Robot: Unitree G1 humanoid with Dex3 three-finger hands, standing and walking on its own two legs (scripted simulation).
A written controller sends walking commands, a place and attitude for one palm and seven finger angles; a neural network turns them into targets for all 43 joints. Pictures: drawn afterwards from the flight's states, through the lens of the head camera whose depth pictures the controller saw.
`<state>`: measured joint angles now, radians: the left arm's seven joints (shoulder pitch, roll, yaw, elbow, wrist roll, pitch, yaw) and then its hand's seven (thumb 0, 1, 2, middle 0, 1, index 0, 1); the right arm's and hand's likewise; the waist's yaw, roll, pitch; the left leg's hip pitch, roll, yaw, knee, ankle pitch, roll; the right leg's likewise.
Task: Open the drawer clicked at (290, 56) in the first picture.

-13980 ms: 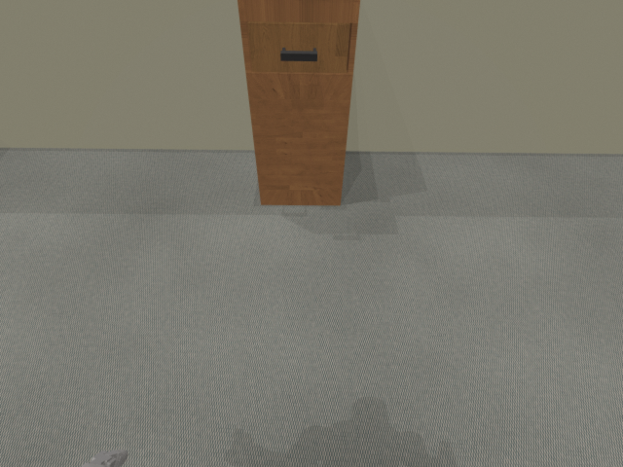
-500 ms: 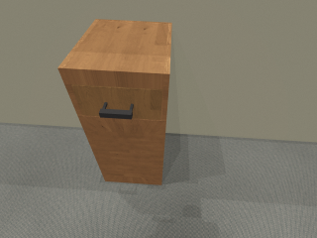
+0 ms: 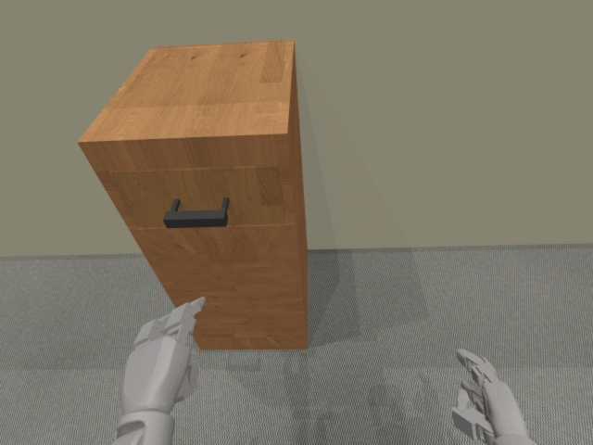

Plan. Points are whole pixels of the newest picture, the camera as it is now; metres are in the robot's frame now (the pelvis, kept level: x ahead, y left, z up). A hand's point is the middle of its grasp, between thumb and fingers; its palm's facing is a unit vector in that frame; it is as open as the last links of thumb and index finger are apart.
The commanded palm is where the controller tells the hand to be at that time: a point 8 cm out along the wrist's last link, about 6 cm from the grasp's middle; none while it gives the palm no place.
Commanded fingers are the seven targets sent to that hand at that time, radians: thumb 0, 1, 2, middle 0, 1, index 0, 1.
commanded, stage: raise the hand with hooked fingers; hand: left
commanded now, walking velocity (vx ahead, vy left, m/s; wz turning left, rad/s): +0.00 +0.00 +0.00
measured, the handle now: (198, 211) +0.55 +0.23 -0.02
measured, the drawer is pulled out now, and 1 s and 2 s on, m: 0.00 0.00 0.00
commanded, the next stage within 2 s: move the hooked fingers above the handle in 1.56 s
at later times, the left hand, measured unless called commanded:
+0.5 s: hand (158, 350) +0.25 +0.21 +0.01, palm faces +0.02 -0.10 -1.00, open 11.1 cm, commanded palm +0.22 +0.22 +0.06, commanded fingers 0.00 -0.10 0.47 -0.27 -0.94 -0.27 -0.94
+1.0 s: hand (124, 285) +0.31 +0.25 +0.08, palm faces +0.09 -0.06 -0.99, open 13.6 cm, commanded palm +0.28 +0.26 +0.13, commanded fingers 0.00 -0.50 0.30 -0.30 -1.20 -0.30 -1.20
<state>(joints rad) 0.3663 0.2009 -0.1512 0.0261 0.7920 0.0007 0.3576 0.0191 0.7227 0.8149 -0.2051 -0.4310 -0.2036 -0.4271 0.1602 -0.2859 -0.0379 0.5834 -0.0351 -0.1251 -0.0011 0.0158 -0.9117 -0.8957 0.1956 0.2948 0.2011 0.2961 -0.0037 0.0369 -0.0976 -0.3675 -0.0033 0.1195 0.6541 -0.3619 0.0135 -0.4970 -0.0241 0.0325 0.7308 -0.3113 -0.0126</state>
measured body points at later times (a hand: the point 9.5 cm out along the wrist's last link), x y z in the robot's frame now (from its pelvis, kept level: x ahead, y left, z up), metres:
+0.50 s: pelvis +0.03 -0.03 -0.01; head +0.08 -0.06 +0.43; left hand +0.24 +0.21 +0.06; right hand +0.24 -0.21 -0.13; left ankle -0.01 +0.12 -0.72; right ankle +0.04 -0.11 -0.72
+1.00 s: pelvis +0.03 +0.01 +0.01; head +0.04 -0.02 +0.46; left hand +0.30 +0.25 +0.13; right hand +0.24 -0.20 -0.09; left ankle -0.01 +0.12 -0.72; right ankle +0.04 -0.11 -0.72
